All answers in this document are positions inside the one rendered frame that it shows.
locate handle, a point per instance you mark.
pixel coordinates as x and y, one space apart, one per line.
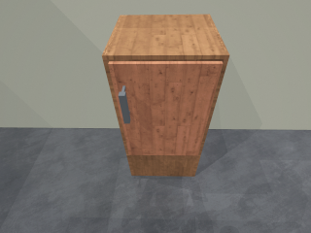
124 106

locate cupboard door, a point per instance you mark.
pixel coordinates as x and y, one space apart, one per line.
169 104

